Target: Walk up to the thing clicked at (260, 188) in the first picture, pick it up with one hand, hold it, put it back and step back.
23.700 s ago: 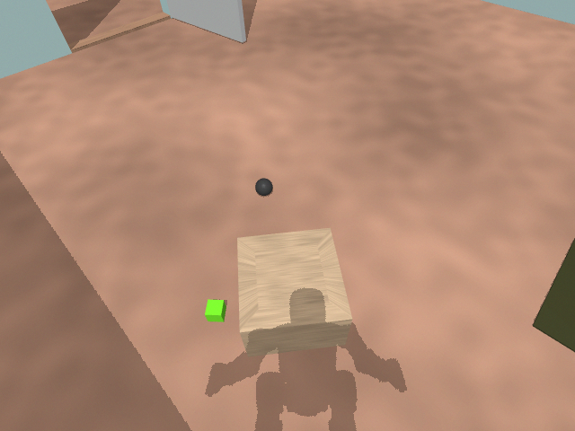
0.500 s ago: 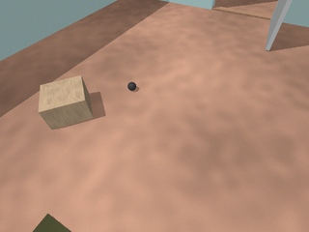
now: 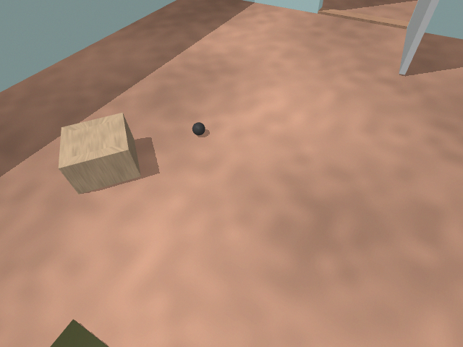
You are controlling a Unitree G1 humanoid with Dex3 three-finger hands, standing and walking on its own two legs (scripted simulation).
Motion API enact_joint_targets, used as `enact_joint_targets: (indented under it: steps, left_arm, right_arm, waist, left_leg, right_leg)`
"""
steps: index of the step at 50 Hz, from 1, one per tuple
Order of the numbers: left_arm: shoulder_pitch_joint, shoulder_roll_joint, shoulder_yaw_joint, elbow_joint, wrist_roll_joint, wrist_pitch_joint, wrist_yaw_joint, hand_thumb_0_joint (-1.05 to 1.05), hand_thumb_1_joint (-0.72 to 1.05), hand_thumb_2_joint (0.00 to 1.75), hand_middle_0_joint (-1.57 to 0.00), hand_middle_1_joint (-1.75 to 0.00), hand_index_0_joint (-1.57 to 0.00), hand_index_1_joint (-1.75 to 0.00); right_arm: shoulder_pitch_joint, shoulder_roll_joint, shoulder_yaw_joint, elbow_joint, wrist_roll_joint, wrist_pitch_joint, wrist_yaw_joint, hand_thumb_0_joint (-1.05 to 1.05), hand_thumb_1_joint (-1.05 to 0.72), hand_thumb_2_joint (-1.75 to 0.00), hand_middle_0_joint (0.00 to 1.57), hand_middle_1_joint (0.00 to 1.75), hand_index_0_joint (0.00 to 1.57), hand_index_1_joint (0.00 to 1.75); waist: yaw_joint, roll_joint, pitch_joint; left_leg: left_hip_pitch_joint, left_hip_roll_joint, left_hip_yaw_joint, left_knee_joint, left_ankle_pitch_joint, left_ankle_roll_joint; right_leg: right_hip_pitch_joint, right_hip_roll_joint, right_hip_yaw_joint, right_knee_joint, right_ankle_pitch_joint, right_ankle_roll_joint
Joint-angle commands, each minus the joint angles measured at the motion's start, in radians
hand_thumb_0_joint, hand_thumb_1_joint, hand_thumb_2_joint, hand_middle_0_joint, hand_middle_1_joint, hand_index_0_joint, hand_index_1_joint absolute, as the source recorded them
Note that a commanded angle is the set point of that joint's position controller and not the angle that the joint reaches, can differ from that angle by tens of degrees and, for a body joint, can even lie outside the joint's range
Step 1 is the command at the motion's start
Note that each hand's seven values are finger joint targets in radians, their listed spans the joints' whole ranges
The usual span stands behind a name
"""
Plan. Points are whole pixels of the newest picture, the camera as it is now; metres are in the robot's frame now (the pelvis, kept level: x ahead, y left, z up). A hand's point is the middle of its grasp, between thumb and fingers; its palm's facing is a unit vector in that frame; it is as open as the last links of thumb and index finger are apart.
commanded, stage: stand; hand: left
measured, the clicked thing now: (198, 128) +1.49 +0.26 -0.74
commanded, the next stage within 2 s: walk up in 0.46 s
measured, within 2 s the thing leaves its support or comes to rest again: neither
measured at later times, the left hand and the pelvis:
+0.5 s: hand out of the picture +0.07 +0.26 -0.15, palm faces -0.02 -0.94 -0.35, open 7.4 cm; pelvis +0.00 +0.00 +0.00, yaw +0 degrees
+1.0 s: hand (76, 335) +0.19 +0.36 -0.17, palm faces -0.01 -0.95 -0.30, open 7.4 cm; pelvis +0.15 +0.08 -0.01, yaw +1 degrees
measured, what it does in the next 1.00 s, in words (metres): walks ahead: left foot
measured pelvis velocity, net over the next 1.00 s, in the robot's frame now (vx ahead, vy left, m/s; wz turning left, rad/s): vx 0.15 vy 0.08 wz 0.02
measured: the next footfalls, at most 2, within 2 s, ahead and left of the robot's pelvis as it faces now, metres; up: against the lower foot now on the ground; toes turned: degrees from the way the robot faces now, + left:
left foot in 0.80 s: +0.23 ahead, +0.20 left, +0.00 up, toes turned +7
right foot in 1.30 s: +0.43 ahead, -0.08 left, +0.00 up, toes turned -5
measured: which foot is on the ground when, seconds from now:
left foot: down 0.00-0.50, up 0.52-0.78, down 0.80-1.00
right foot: down 0.00-0.82, up 0.84-1.00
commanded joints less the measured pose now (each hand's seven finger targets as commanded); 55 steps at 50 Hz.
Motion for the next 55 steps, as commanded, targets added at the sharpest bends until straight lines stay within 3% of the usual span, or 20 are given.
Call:
enact_joint_targets:
  steps: [1,14,22,23,24,25,26,27,30,35,38,39,40,41,42,43,46,47,50,55]
  left_arm:
    - [-0.032,0.225,0.043,-0.051,0.002,-0.023,0.015,0.00,0.90,0.90,-0.20,-0.30,-0.20,-0.30]
    - [-0.023,0.224,0.044,-0.052,-0.001,-0.025,0.016,0.00,0.90,0.90,-0.20,-0.30,-0.20,-0.30]
    - [-0.032,0.223,0.045,-0.054,0.002,-0.022,0.015,0.00,0.90,0.90,-0.20,-0.30,-0.20,-0.30]
    - [0.032,0.324,0.120,-0.104,0.020,-0.037,-0.018,0.00,0.90,0.90,-0.20,-0.30,-0.20,-0.30]
    - [0.082,0.334,0.132,-0.092,0.033,-0.039,-0.028,0.00,0.90,0.90,-0.20,-0.30,-0.20,-0.30]
    - [0.110,0.356,0.147,-0.085,0.039,-0.042,-0.030,0.00,0.90,0.90,-0.20,-0.30,-0.20,-0.30]
    - [0.126,0.382,0.161,-0.104,0.040,-0.048,-0.030,0.00,0.90,0.90,-0.20,-0.30,-0.20,-0.30]
    - [0.099,0.372,0.159,-0.128,0.036,-0.053,-0.031,0.00,0.90,0.90,-0.20,-0.30,-0.20,-0.30]
    - [0.085,0.322,0.149,-0.155,0.036,-0.061,-0.037,0.00,0.90,0.90,-0.20,-0.30,-0.20,-0.30]
    - [0.003,0.332,0.143,-0.230,0.027,-0.061,-0.051,0.00,0.90,0.90,-0.20,-0.30,-0.20,-0.30]
    - [-0.051,0.323,0.135,-0.251,0.023,-0.054,-0.057,0.00,0.90,0.90,-0.20,-0.30,-0.20,-0.30]
    - [-0.030,0.285,0.123,-0.254,0.027,-0.052,-0.057,0.00,0.90,0.90,-0.20,-0.30,-0.20,-0.30]
    - [0.061,0.225,0.104,-0.248,0.026,-0.050,-0.057,0.00,0.90,0.90,-0.20,-0.30,-0.20,-0.30]
    - [0.126,0.158,0.082,-0.244,0.019,-0.049,-0.054,0.00,0.90,0.90,-0.20,-0.30,-0.20,-0.30]
    - [0.157,0.239,0.096,-0.235,0.011,-0.041,-0.045,0.00,0.90,0.90,-0.20,-0.30,-0.20,-0.30]
    - [0.169,0.303,0.105,-0.229,0.015,-0.038,-0.044,0.00,0.90,0.90,-0.20,-0.30,-0.20,-0.30]
    - [0.241,0.322,0.119,-0.160,-0.004,-0.037,-0.054,0.00,0.90,0.90,-0.20,-0.30,-0.20,-0.30]
    - [0.256,0.315,0.119,-0.150,-0.007,-0.036,-0.058,0.00,0.90,0.90,-0.20,-0.30,-0.20,-0.30]
    - [0.207,0.290,0.117,-0.173,0.004,-0.030,-0.075,0.00,0.90,0.90,-0.20,-0.30,-0.20,-0.30]
    - [0.076,0.271,0.117,-0.233,0.019,-0.033,-0.095,0.00,0.90,0.90,-0.20,-0.30,-0.20,-0.30]
  right_arm:
    - [-0.030,-0.202,-0.042,-0.053,-0.003,-0.022,-0.018,0.00,-0.90,-0.90,0.20,0.30,0.20,0.30]
    - [-0.031,-0.200,-0.041,-0.056,-0.003,-0.021,-0.016,0.00,-0.90,-0.90,0.20,0.30,0.20,0.30]
    - [-0.034,-0.205,-0.043,-0.055,-0.003,-0.021,-0.018,0.00,-0.90,-0.90,0.20,0.30,0.20,0.30]
    - [0.008,-0.290,-0.110,-0.107,-0.018,-0.041,0.006,0.00,-0.90,-0.90,0.20,0.30,0.20,0.30]
    - [-0.028,-0.289,-0.115,-0.120,-0.028,-0.042,0.017,0.00,-0.90,-0.90,0.20,0.30,0.20,0.30]
    - [-0.074,-0.269,-0.111,-0.143,-0.035,-0.037,0.025,0.00,-0.90,-0.90,0.20,0.30,0.20,0.30]
    - [-0.129,-0.263,-0.113,-0.178,-0.041,-0.032,0.030,0.00,-0.90,-0.90,0.20,0.30,0.20,0.30]
    - [-0.131,-0.260,-0.116,-0.186,-0.038,-0.037,0.035,0.00,-0.90,-0.90,0.20,0.30,0.20,0.30]
    - [-0.088,-0.234,-0.124,-0.185,-0.032,-0.057,0.051,0.00,-0.90,-0.90,0.20,0.30,0.20,0.30]
    - [-0.020,-0.233,-0.142,-0.202,-0.026,-0.057,0.070,0.00,-0.90,-0.90,0.20,0.30,0.20,0.30]
    - [0.160,-0.250,-0.167,-0.160,-0.028,-0.062,0.063,0.00,-0.90,-0.90,0.20,0.30,0.20,0.30]
    - [0.249,-0.288,-0.188,-0.132,-0.032,-0.067,0.054,0.00,-0.90,-0.90,0.20,0.30,0.20,0.30]
    - [0.350,-0.350,-0.209,-0.113,-0.036,-0.074,0.041,0.00,-0.90,-0.90,0.20,0.30,0.20,0.30]
    - [0.403,-0.421,-0.220,-0.126,-0.048,-0.078,0.028,0.00,-0.90,-0.90,0.20,0.30,0.20,0.30]
    - [0.280,-0.444,-0.212,-0.186,-0.030,-0.084,0.027,0.00,-0.90,-0.90,0.20,0.30,0.20,0.30]
    - [0.170,-0.446,-0.209,-0.216,-0.006,-0.081,0.032,0.00,-0.90,-0.90,0.20,0.30,0.20,0.30]
    - [0.060,-0.335,-0.167,-0.260,-0.004,-0.095,0.034,0.00,-0.90,-0.90,0.20,0.30,0.20,0.30]
    - [0.079,-0.318,-0.160,-0.261,-0.001,-0.100,0.035,0.00,-0.90,-0.90,0.20,0.30,0.20,0.30]
    - [0.104,-0.313,-0.160,-0.268,-0.004,-0.109,0.034,0.00,-0.90,-0.90,0.20,0.30,0.20,0.30]
    - [0.147,-0.337,-0.170,-0.282,-0.002,-0.113,0.037,0.00,-0.90,-0.90,0.20,0.30,0.20,0.30]
  waist:
    - [0.000,-0.010,-0.069]
    - [0.003,-0.012,-0.076]
    - [0.002,-0.009,-0.062]
    - [0.023,-0.045,-0.163]
    - [0.057,-0.063,-0.099]
    - [0.088,-0.140,-0.014]
    - [0.122,-0.152,0.044]
    - [0.119,-0.113,0.090]
    - [0.094,-0.104,0.095]
    - [0.038,-0.171,0.084]
    - [-0.068,-0.116,0.042]
    - [-0.113,-0.002,-0.014]
    - [-0.147,0.224,-0.098]
    - [-0.147,0.415,-0.098]
    - [-0.089,0.263,-0.080]
    - [-0.047,0.207,-0.017]
    - [0.034,0.143,0.050]
    - [0.032,0.157,0.052]
    - [0.022,0.139,0.087]
    - [-0.019,0.127,0.102]
  left_leg:
    - [0.023,0.083,-0.057,-0.023,0.144,0.062]
    - [0.019,0.080,-0.049,-0.020,0.160,0.061]
    - [0.020,0.084,-0.053,-0.022,0.141,0.060]
    - [-0.030,0.021,-0.007,0.114,-0.327,0.130]
    - [-0.207,0.009,0.020,0.189,-0.438,0.127]
    - [-0.418,-0.035,0.073,0.350,-0.400,0.101]
    - [-0.566,-0.011,-0.002,0.487,-0.341,0.098]
    - [-0.607,0.013,-0.049,0.528,-0.286,0.094]
    - [-0.563,0.034,-0.075,0.492,-0.247,0.084]
    - [-0.299,0.045,-0.021,0.328,-0.124,0.059]
    - [-0.014,0.008,0.056,0.233,0.036,0.055]
    - [0.158,-0.011,0.050,0.244,-0.008,0.069]
    - [0.342,0.033,-0.048,0.167,-0.200,0.114]
    - [0.328,0.239,-0.467,-0.014,-0.573,0.167]
    - [0.147,0.357,-0.755,-0.211,-0.817,0.228]
    - [0.008,0.373,-0.741,-0.255,-0.839,0.251]
    - [-0.100,0.231,-0.335,-0.154,-0.514,0.200]
    - [-0.120,0.204,-0.266,-0.154,-0.454,0.198]
    - [-0.164,0.199,-0.184,-0.189,-0.393,0.223]
    - [-0.099,0.225,-0.150,-0.217,-0.402,0.262]
  right_leg:
    - [-0.001,-0.136,0.098,-0.043,0.228,0.008]
    - [0.015,-0.136,0.097,-0.040,0.271,0.011]
    - [-0.008,-0.133,0.096,-0.046,0.210,0.008]
    - [0.076,-0.098,0.118,-0.003,-0.356,-0.042]
    - [0.101,-0.173,0.217,-0.058,-0.570,-0.089]
    - [0.177,-0.261,0.341,-0.163,-0.660,-0.134]
    - [0.170,-0.356,0.451,-0.224,-0.705,-0.181]
    - [0.144,-0.381,0.461,-0.230,-0.633,-0.206]
    - [0.156,-0.290,0.323,-0.205,-0.360,-0.193]
    - [-0.084,-0.236,0.159,-0.172,-0.309,-0.162]
    - [-0.266,-0.190,0.070,-0.006,-0.317,-0.127]
    - [-0.360,-0.156,0.032,0.176,-0.236,-0.114]
    - [-0.472,-0.070,-0.041,0.497,-0.214,-0.085]
    - [-0.641,0.079,0.010,0.793,-0.408,-0.046]
    - [-0.591,0.068,0.136,0.888,-0.369,-0.039]
    - [-0.518,0.004,0.182,0.899,-0.311,-0.050]
    - [-0.453,-0.070,0.176,0.796,-0.131,-0.017]
    - [-0.431,-0.067,0.158,0.760,-0.102,-0.006]
    - [-0.409,-0.077,0.121,0.647,-0.043,0.040]
    - [-0.468,-0.116,0.062,0.466,0.011,0.054]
